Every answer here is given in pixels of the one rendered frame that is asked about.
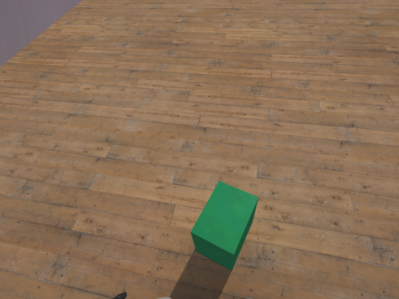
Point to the carton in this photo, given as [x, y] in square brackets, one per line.
[222, 227]

